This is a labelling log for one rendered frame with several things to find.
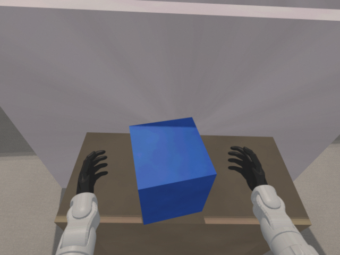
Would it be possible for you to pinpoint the left robot hand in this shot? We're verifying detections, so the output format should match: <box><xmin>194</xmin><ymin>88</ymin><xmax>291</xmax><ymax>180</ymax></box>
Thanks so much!
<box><xmin>76</xmin><ymin>150</ymin><xmax>108</xmax><ymax>195</ymax></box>

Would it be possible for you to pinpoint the right robot hand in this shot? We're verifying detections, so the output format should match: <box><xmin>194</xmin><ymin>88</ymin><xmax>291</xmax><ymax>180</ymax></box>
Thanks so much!
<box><xmin>228</xmin><ymin>146</ymin><xmax>268</xmax><ymax>191</ymax></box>

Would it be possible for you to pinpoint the robot right forearm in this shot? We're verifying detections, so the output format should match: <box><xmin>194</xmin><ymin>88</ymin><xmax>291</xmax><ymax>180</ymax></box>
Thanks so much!
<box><xmin>251</xmin><ymin>185</ymin><xmax>319</xmax><ymax>255</ymax></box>

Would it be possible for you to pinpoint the pedestal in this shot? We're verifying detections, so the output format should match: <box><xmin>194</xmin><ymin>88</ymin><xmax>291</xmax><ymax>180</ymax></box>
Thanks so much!
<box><xmin>54</xmin><ymin>132</ymin><xmax>312</xmax><ymax>255</ymax></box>

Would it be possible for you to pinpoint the carton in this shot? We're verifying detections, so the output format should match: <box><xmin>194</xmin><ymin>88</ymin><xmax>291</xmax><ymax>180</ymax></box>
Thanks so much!
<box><xmin>129</xmin><ymin>117</ymin><xmax>217</xmax><ymax>225</ymax></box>

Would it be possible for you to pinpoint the robot left forearm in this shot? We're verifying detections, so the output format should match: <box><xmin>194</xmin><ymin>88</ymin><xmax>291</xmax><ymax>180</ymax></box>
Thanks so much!
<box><xmin>55</xmin><ymin>192</ymin><xmax>100</xmax><ymax>255</ymax></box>

